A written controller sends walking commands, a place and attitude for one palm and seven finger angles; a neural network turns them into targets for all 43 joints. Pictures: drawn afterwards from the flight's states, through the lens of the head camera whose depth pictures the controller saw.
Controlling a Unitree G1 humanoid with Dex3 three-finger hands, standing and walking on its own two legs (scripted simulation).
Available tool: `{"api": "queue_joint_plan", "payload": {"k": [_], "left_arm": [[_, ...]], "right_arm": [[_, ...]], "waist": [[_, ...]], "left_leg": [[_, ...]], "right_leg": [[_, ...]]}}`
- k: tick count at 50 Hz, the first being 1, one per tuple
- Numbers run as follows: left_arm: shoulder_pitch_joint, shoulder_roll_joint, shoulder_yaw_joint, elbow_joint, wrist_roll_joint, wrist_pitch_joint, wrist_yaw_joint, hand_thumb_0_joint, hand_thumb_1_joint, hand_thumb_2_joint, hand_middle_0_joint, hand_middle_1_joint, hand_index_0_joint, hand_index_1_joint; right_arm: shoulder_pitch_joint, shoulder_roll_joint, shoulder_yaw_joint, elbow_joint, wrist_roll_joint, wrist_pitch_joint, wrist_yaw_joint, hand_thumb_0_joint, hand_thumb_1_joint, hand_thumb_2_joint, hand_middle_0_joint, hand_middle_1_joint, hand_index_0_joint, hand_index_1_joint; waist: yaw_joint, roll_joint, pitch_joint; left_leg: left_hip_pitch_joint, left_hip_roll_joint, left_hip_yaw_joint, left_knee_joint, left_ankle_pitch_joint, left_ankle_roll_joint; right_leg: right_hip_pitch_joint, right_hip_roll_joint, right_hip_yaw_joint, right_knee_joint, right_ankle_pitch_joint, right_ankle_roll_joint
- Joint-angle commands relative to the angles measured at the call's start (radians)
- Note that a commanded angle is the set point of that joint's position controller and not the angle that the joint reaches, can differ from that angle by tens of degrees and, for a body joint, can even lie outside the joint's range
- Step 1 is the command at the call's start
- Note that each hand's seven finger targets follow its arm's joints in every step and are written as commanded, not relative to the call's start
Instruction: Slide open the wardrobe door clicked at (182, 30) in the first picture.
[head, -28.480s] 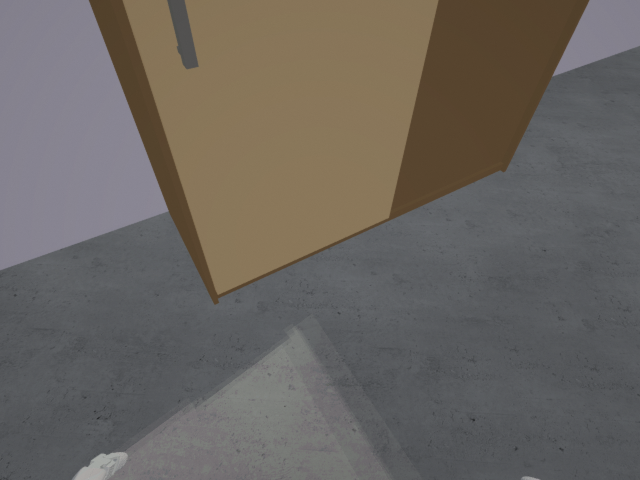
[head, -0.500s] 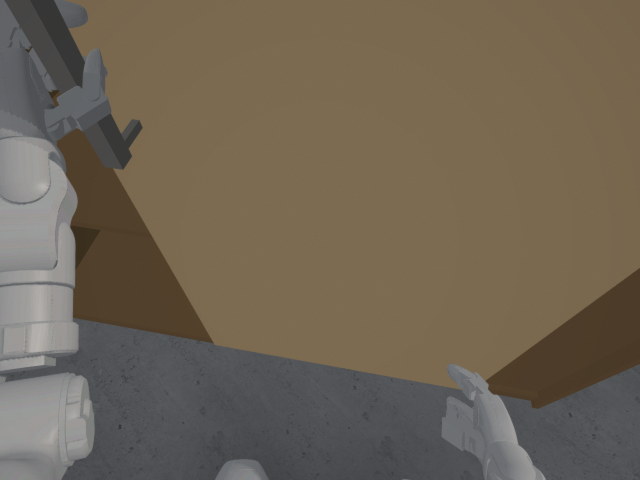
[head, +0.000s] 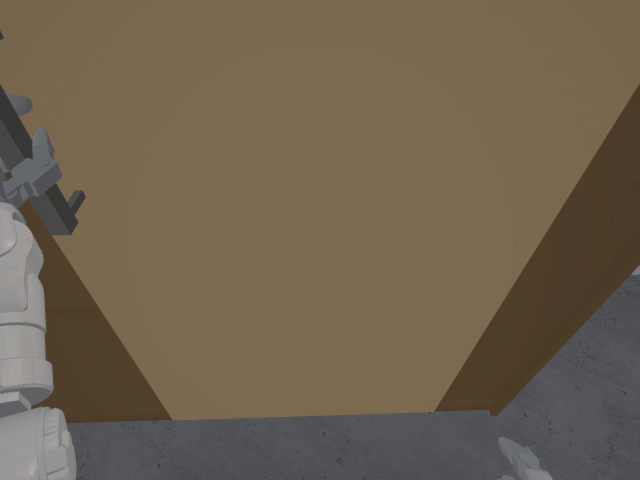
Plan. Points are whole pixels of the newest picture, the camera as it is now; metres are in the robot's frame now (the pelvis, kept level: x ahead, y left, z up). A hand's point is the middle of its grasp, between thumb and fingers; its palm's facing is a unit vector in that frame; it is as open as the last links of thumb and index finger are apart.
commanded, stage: stop walking and hold the door there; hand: left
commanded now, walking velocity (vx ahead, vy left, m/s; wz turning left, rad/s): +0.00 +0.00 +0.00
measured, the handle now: (30, 141) +0.41 +0.36 +0.23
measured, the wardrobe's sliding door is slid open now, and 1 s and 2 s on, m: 0.56 0.55 0.55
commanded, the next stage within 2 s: loosen the grip on the handle in 1.90 s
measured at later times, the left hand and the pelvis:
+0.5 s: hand (43, 163) +0.38 +0.33 +0.23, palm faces +0.58 -0.80 -0.16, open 6.2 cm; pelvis -0.01 -0.01 +0.00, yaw +0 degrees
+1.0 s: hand (31, 169) +0.37 +0.34 +0.22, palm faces +0.44 -0.88 -0.18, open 6.0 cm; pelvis -0.06 +0.07 -0.01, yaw -2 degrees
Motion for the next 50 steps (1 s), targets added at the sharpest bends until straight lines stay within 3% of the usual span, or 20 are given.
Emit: {"api": "queue_joint_plan", "payload": {"k": [1, 3, 5, 13, 20, 22, 25, 28, 31, 32, 34, 36, 37, 38, 39, 41, 42, 45, 48, 50], "left_arm": [[-0.349, 0.305, 0.033, -0.205, 0.022, -0.087, -0.004, 0.0, 0.9, 0.9, -0.45, -1.4, -0.45, -1.4], [-0.355, 0.364, 0.08, -0.169, 0.026, -0.09, -0.001, 0.0, 0.9, 0.9, -0.45, -1.4, -0.45, -1.4], [-0.365, 0.376, 0.104, -0.144, 0.026, -0.089, 0.003, 0.0, 0.9, 0.9, -0.45, -1.4, -0.45, -1.4], [-0.395, 0.366, 0.078, -0.025, 0.036, -0.099, 0.002, 0.0, 0.9, 0.9, -0.45, -1.4, -0.45, -1.4], [-0.4, 0.354, 0.061, 0.016, 0.039, -0.114, -0.002, 0.0, 0.9, 0.9, -0.45, -1.4, -0.45, -1.4], [-0.387, 0.376, 0.074, 0.052, 0.04, -0.111, -0.004, 0.0, 0.9, 0.9, -0.45, -1.4, -0.45, -1.4], [-0.416, 0.397, 0.076, 0.033, 0.044, -0.114, -0.002, 0.0, 0.9, 0.9, -0.45, -1.4, -0.45, -1.4], [-0.399, 0.41, 0.089, 0.032, 0.041, -0.104, 0.0, 0.0, 0.9, 0.9, -0.45, -1.4, -0.45, -1.4], [-0.394, 0.401, 0.093, 0.009, 0.035, -0.098, -0.008, 0.0, 0.9, 0.9, -0.45, -1.4, -0.45, -1.4], [-0.39, 0.449, 0.148, 0.0, 0.043, -0.102, -0.005, 0.0, 0.9, 0.9, -0.45, -1.4, -0.45, -1.4], [-0.337, 0.511, 0.219, 0.043, 0.05, -0.111, -0.009, 0.0, 0.9, 0.9, -0.45, -1.4, -0.45, -1.4], [-0.382, 0.429, 0.13, -0.051, 0.039, -0.119, -0.019, 0.0, 0.9, 0.9, -0.45, -1.4, -0.45, -1.4], [-0.411, 0.384, 0.09, -0.127, 0.032, -0.128, -0.022, 0.0, 0.9, 0.9, -0.45, -1.4, -0.45, -1.4], [-0.424, 0.335, 0.055, -0.184, 0.023, -0.139, -0.027, 0.0, 0.9, 0.9, -0.45, -1.4, -0.45, -1.4], [-0.439, 0.26, -0.01, -0.213, 0.02, -0.149, -0.044, 0.0, 0.9, 0.9, -0.45, -1.4, -0.45, -1.4], [-0.423, 0.147, -0.092, -0.242, 0.016, -0.157, -0.063, 0.0, 0.9, 0.9, -0.45, -1.4, -0.45, -1.4], [-0.449, 0.209, -0.037, -0.275, 0.021, -0.157, -0.052, 0.0, 0.9, 0.9, -0.45, -1.4, -0.45, -1.4], [-0.491, 0.182, -0.071, -0.306, 0.019, -0.128, -0.047, 0.0, 0.9, 0.9, -0.45, -1.4, -0.45, -1.4], [-0.505, 0.235, -0.04, -0.262, 0.021, -0.103, -0.042, 0.0, 0.9, 0.9, -0.45, -1.4, -0.45, -1.4], [-0.536, 0.267, -0.022, -0.228, 0.02, -0.097, -0.042, 0.0, 0.9, 0.9, -0.45, -1.4, -0.45, -1.4]], "right_arm": [[-0.122, -0.196, -0.064, -0.127, -0.017, -0.049, -0.017, 0.0, -0.9, -0.9, 0.2, 0.3, 0.2, 0.3], [-0.115, -0.191, -0.063, -0.124, -0.027, -0.042, -0.018, 0.0, -0.9, -0.9, 0.2, 0.3, 0.2, 0.3], [-0.099, -0.186, -0.07, -0.117, -0.012, -0.041, -0.021, 0.0, -0.9, -0.9, 0.2, 0.3, 0.2, 0.3], [-0.08, -0.197, -0.068, -0.092, -0.015, -0.032, -0.028, 0.0, -0.9, -0.9, 0.2, 0.3, 0.2, 0.3], [-0.061, -0.196, -0.072, -0.088, -0.013, -0.033, -0.03, 0.0, -0.9, -0.9, 0.2, 0.3, 0.2, 0.3], [-0.062, -0.207, -0.081, -0.089, -0.013, -0.021, -0.027, 0.0, -0.9, -0.9, 0.2, 0.3, 0.2, 0.3], [-0.064, -0.208, -0.09, -0.097, -0.009, -0.002, -0.019, 0.0, -0.9, -0.9, 0.2, 0.3, 0.2, 0.3], [-0.078, -0.208, -0.095, -0.108, -0.001, 0.019, -0.011, 0.0, -0.9, -0.9, 0.2, 0.3, 0.2, 0.3], [-0.088, -0.198, -0.094, -0.11, 0.007, 0.016, -0.002, 0.0, -0.9, -0.9, 0.2, 0.3, 0.2, 0.3], [-0.084, -0.196, -0.093, -0.109, 0.001, 0.014, -0.003, 0.0, -0.9, -0.9, 0.2, 0.3, 0.2, 0.3], [-0.09, -0.189, -0.086, -0.096, -0.009, 0.02, -0.015, 0.0, -0.9, -0.9, 0.2, 0.3, 0.2, 0.3], [-0.134, -0.176, -0.078, -0.103, -0.002, 0.031, -0.029, 0.0, -0.9, -0.9, 0.2, 0.3, 0.2, 0.3], [-0.149, -0.178, -0.075, -0.12, 0.001, 0.025, -0.034, 0.0, -0.9, -0.9, 0.2, 0.3, 0.2, 0.3], [-0.156, -0.183, -0.079, -0.14, 0.006, 0.018, -0.029, 0.0, -0.9, -0.9, 0.2, 0.3, 0.2, 0.3], [-0.137, -0.165, -0.077, -0.147, 0.013, 0.01, -0.012, 0.0, -0.9, -0.9, 0.2, 0.3, 0.2, 0.3], [-0.119, -0.137, -0.065, -0.153, -0.002, -0.017, 0.0, 0.0, -0.9, -0.9, 0.2, 0.3, 0.2, 0.3], [-0.111, -0.161, -0.077, -0.136, -0.001, -0.027, -0.001, 0.0, -0.9, -0.9, 0.2, 0.3, 0.2, 0.3], [-0.109, -0.158, -0.073, -0.14, 0.003, -0.048, 0.0, 0.0, -0.9, -0.9, 0.2, 0.3, 0.2, 0.3], [-0.125, -0.142, -0.045, -0.143, -0.005, -0.048, 0.002, 0.0, -0.9, -0.9, 0.2, 0.3, 0.2, 0.3], [-0.132, -0.14, -0.036, -0.143, -0.01, -0.04, 0.001, 0.0, -0.9, -0.9, 0.2, 0.3, 0.2, 0.3]], "waist": [[0.016, 0.142, -0.25], [0.01, 0.061, -0.257], [0.017, -0.009, -0.277], [0.019, 0.106, -0.2], [0.018, 0.082, -0.201], [0.016, 0.05, -0.185], [0.012, -0.012, -0.2], [0.028, -0.1, -0.19], [0.041, -0.201, -0.171], [0.04, -0.22, -0.176], [0.028, -0.223, -0.164], [0.011, -0.11, -0.182], [0.022, 0.006, -0.203], [0.027, 0.164, -0.235], [0.021, 0.235, -0.262], [0.017, 0.196, -0.264], [0.022, 0.155, -0.306], [0.01, 0.143, -0.342], [0.02, 0.191, -0.313], [0.028, 0.154, -0.304]], "left_leg": [[0.137, 0.163, -0.237, -0.113, 0.024, -0.079], [0.147, 0.126, -0.22, -0.055, 0.024, -0.101], [0.16, 0.131, -0.214, -0.052, 0.02, -0.088], [0.118, 0.175, -0.269, -0.183, -0.176, -0.065], [0.132, 0.157, -0.243, -0.16, -0.119, -0.068], [0.109, 0.125, -0.206, -0.071, -0.055, -0.068], [0.067, 0.08, -0.182, 0.077, 0.027, -0.084], [-0.081, 0.033, -0.194, 0.212, -0.093, -0.1], [-0.234, 0.008, -0.257, 0.323, -0.274, -0.101], [-0.215, 0.02, -0.257, 0.273, -0.279, -0.099], [-0.07, -0.002, -0.203, 0.151, -0.163, -0.105], [0.118, 0.009, -0.146, 0.006, 0.175, -0.119], [0.177, 0.095, -0.204, -0.027, 0.465, -0.093], [0.247, 0.199, -0.306, -0.004, 0.811, -0.038], [0.258, 0.235, -0.32, -0.014, 0.913, 0.004], [0.31, 0.263, -0.372, -0.056, 0.885, 0.061], [0.32, 0.271, -0.365, -0.042, 0.849, 0.067], [0.314, 0.25, -0.338, -0.06, 0.578, 0.051], [0.233, 0.237, -0.337, -0.096, 0.301, 0.033], [0.136, 0.202, -0.307, -0.072, 0.091, -0.011]], "right_leg": [[0.06, -0.05, 0.058, -0.217, 0.164, -0.045], [0.01, -0.123, 0.137, -0.238, 0.23, -0.076], [-0.007, -0.098, 0.103, -0.208, 0.252, -0.044], [-0.062, -0.042, 0.064, -0.193, 0.092, -0.027], [-0.058, -0.05, 0.072, -0.215, 0.137, -0.033], [-0.059, -0.109, 0.12, -0.245, 0.178, -0.049], [-0.031, -0.25, 0.246, -0.265, 0.342, -0.093], [0.092, -0.356, 0.302, -0.242, 0.597, -0.136], [0.218, -0.418, 0.278, -0.193, 0.767, -0.165], [0.217, -0.421, 0.235, -0.163, 0.816, -0.155], [0.117, -0.366, 0.123, -0.12, 0.877, -0.104], [0.028, -0.29, 0.032, -0.038, 0.798, -0.041], [-0.02, -0.21, -0.011, 0.047, 0.642, 0.004], [-0.088, -0.104, -0.024, 0.147, 0.257, 0.041], [-0.115, -0.042, 0.003, 0.229, -0.08, 0.031], [-0.197, 0.003, 0.0, 0.338, -0.192, 0.028], [-0.186, 0.0, 0.017, 0.347, -0.169, 0.019], [-0.138, 0.017, 0.037, 0.268, -0.061, 0.019], [-0.029, 0.023, 0.029, 0.018, -0.036, 0.005], [0.101, 0.0, 0.051, -0.172, 0.083, -0.019]]}}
